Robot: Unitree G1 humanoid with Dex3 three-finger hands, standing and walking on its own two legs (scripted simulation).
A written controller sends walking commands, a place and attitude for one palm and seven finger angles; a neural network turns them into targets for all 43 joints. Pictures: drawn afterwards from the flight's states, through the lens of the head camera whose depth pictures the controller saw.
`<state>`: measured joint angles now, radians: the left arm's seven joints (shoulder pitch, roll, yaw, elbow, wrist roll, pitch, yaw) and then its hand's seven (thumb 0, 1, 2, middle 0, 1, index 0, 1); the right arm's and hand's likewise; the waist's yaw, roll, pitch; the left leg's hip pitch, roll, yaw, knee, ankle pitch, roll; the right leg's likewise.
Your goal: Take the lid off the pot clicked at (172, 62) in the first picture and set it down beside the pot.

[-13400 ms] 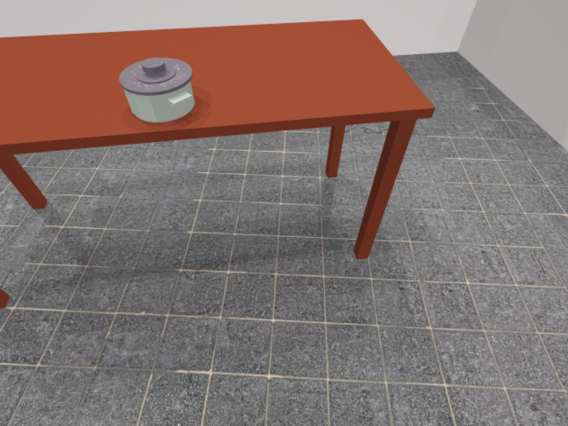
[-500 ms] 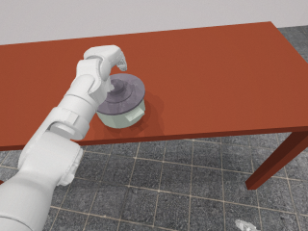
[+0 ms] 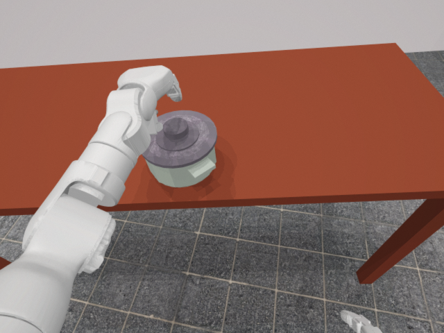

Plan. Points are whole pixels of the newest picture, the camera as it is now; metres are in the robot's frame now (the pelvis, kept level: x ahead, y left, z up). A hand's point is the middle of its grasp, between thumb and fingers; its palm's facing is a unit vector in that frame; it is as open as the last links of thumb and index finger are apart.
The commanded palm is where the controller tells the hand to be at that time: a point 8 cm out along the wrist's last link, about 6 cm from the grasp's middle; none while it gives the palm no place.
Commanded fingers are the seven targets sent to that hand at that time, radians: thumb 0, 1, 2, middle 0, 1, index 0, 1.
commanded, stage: move the open hand above the knob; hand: left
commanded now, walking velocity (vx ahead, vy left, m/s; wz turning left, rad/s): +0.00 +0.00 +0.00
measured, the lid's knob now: (175, 128) +0.50 +0.10 +0.09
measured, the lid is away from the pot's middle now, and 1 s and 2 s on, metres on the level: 0.00 0.00 0.00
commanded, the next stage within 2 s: lower the open fingers around the knob in 0.32 s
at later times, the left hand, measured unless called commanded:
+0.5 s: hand (168, 113) +0.47 +0.10 +0.16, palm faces -0.30 -0.05 -0.95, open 10.1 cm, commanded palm +0.46 +0.11 +0.22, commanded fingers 0.00 -0.33 1.51 -0.84 -0.08 -0.84 -0.08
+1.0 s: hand (171, 130) +0.47 +0.10 +0.12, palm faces -0.35 -0.05 -0.94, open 10.1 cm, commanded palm +0.46 +0.10 +0.18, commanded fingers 0.00 -0.33 1.51 -0.84 -0.08 -0.84 -0.08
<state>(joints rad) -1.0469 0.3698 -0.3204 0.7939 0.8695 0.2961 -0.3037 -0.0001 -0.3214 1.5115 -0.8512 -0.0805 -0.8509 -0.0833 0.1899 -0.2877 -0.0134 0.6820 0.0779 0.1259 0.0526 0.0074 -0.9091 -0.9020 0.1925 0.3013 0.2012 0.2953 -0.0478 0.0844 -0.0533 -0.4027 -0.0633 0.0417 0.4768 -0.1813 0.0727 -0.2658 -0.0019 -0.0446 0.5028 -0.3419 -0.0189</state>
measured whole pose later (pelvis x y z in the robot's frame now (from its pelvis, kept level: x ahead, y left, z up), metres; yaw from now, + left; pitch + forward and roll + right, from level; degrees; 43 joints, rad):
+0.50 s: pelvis -0.01 +0.00 +0.00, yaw +0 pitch +6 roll +0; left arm -1.11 0.34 -0.32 0.93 0.86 0.29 -0.33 0.00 -0.32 1.51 -0.85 -0.08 -0.85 -0.08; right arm 0.26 -0.29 0.00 0.71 0.07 0.12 0.01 0.01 -0.91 -0.90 0.19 0.30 0.20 0.30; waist -0.08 0.09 -0.04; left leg -0.40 -0.06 0.04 0.47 -0.17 0.07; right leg -0.26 0.01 -0.04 0.50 -0.33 -0.02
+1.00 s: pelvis +0.01 -0.01 +0.00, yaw +0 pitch +7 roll +0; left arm -1.01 0.32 -0.34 0.88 0.86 0.29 -0.31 0.00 -0.32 1.51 -0.84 -0.08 -0.85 -0.08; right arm 0.20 -0.28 -0.01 0.68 0.07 0.13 0.04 0.01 -0.91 -0.90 0.19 0.30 0.20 0.30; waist -0.06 0.09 -0.06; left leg -0.40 -0.05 0.04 0.48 -0.19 0.06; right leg -0.27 0.01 -0.04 0.50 -0.35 -0.03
